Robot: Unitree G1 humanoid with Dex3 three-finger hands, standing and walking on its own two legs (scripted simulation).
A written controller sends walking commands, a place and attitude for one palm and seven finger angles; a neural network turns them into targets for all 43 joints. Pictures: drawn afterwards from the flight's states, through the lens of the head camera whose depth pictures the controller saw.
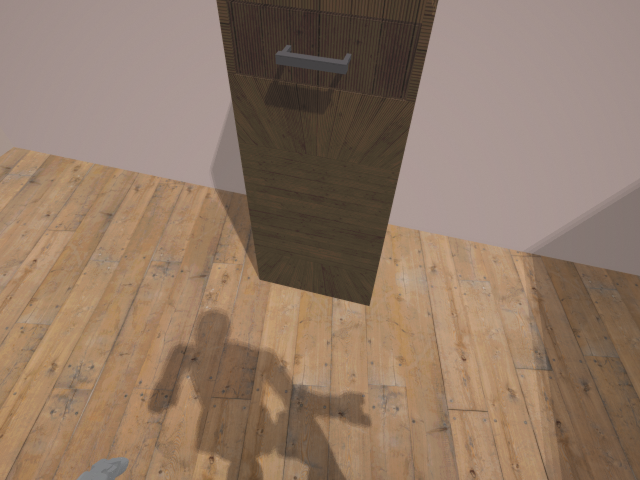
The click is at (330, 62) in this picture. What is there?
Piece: drawer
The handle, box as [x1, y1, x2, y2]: [275, 45, 350, 74]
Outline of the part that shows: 275,54 276,63 345,74 347,70 347,64 350,59 350,54 348,53 342,60 291,53 290,45 286,45 281,51 278,51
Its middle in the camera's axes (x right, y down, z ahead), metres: -0.01 -0.37 +0.79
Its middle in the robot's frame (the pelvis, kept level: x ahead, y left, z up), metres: +0.86 +0.06 +0.13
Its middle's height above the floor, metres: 0.90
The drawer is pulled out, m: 0.00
